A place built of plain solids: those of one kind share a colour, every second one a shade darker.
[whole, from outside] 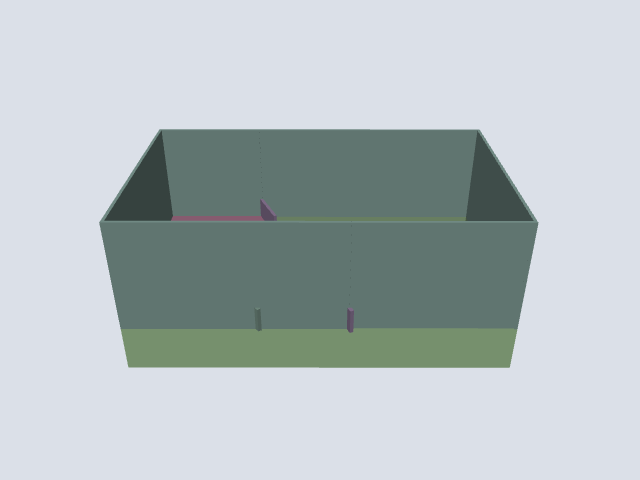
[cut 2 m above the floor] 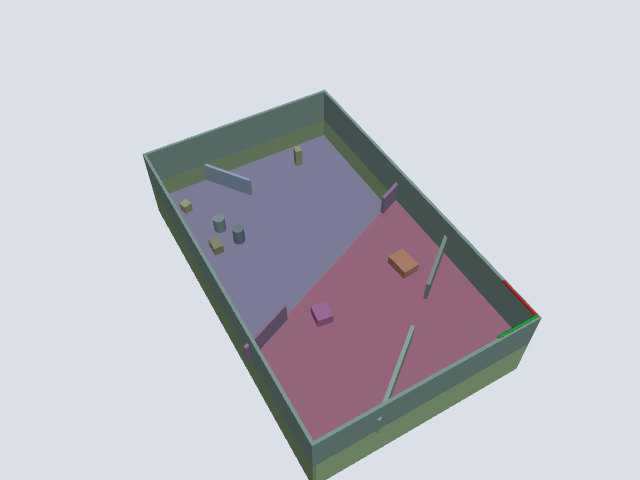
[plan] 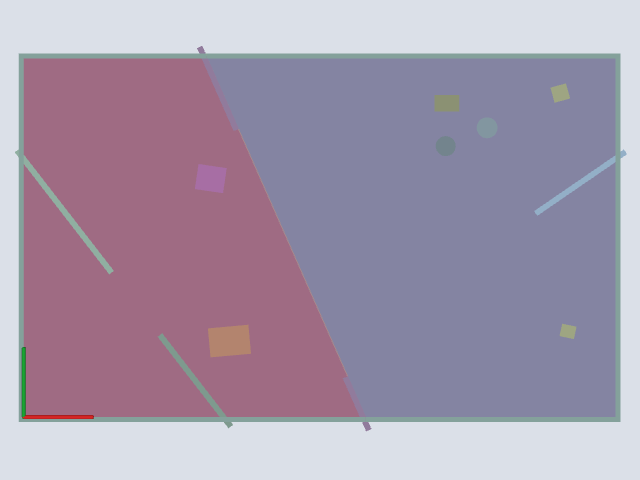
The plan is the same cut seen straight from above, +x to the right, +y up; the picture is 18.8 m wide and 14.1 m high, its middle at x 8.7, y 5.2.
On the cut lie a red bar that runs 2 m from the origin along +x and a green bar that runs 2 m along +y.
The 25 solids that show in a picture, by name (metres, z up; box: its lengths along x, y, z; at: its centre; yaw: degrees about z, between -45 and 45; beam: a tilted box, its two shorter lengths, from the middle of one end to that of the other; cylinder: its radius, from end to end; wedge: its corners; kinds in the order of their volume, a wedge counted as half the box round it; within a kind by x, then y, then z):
{
 "deck_1": {"wedge": [[0.0, 0.0, -2.3], [0.0, 0.0, 0.0], [0.0, 10.53, -2.3], [0.0, 10.53, 0.0], [5.38, 10.53, -2.3], [5.38, 10.53, 0.0], [10.02, 0.0, -2.3], [10.02, 0.0, 0.0]]},
 "piece_1": {"wedge": [[5.38, 10.53, -2.3], [5.38, 10.53, -1.17], [10.02, 0.0, -2.3], [10.02, 0.0, -1.17], [17.38, 0.0, -2.3], [17.38, 0.0, -1.17], [17.38, 10.53, -2.3], [17.38, 10.53, -1.17]]},
 "wall_1": {"box": [0.15, 10.83, 5.39], "at": [-0.07, 5.26, 2.65]},
 "wall_2": {"box": [5.53, 0.15, 5.39], "at": [2.61, 10.61, 2.65]},
 "wall_3": {"box": [10.17, 0.15, 5.39], "at": [4.94, -0.07, 2.65]},
 "wall_4": {"box": [12.15, 0.15, 5.39], "at": [11.45, 10.61, 2.65]},
 "wall_5": {"box": [7.51, 0.15, 5.39], "at": [13.78, -0.07, 2.65]},
 "wall_6": {"box": [0.15, 10.83, 5.39], "at": [17.45, 5.26, 2.65]},
 "wallfoot_1": {"box": [0.15, 10.53, 2.3], "at": [-0.07, 5.26, -1.15]},
 "wallfoot_2": {"box": [17.68, 0.15, 2.3], "at": [8.69, -0.07, -1.15]},
 "wallfoot_3": {"box": [17.68, 0.15, 2.3], "at": [8.69, 10.61, -1.15]},
 "wallfoot_4": {"box": [0.15, 10.53, 2.3], "at": [17.45, 5.26, -1.15]},
 "screen_like_deck_1": {"box": [0.17, 4.54, 1.17], "at": [1.19, 6.03, 0.54], "yaw": 37.8},
 "screen_like_deck_2": {"box": [0.17, 3.4, 1.17], "at": [5.04, 1.06, 0.54], "yaw": 37.8},
 "screen_live_1": {"box": [0.17, 2.67, 1.17], "at": [5.7, 9.65, 0.54], "yaw": 23.8},
 "screen_live_2": {"box": [0.17, 1.7, 1.17], "at": [9.79, 0.39, 0.54], "yaw": 23.8},
 "screen_like_1": {"box": [3.21, 0.17, 1.17], "at": [16.35, 6.88, -0.63], "yaw": 34.5},
 "pallet_1": {"box": [1.2, 0.86, 0.55], "at": [6.04, 2.23, 0.23], "yaw": 5.2},
 "drum_1": {"cylinder": 0.29, "from": [12.39, 7.96, -1.22], "to": [12.39, 7.96, -0.25]},
 "drum_2": {"cylinder": 0.31, "from": [13.61, 8.5, -1.22], "to": [13.61, 8.5, -0.32]},
 "carton_1": {"box": [0.73, 0.49, 0.55], "at": [12.43, 9.22, -0.94]},
 "carton_2": {"box": [0.48, 0.46, 0.56], "at": [15.76, 9.52, -0.94], "yaw": 15.5},
 "carton_3": {"box": [0.44, 0.38, 1.13], "at": [15.99, 2.52, -0.65], "yaw": -12.0},
 "crate_1": {"box": [0.84, 0.75, 0.55], "at": [5.49, 7.0, 0.23], "yaw": -8.4},
 "lipbar_live_1": {"box": [0.03, 11.51, 0.02], "at": [7.71, 5.27, -0.01], "yaw": 23.8}
}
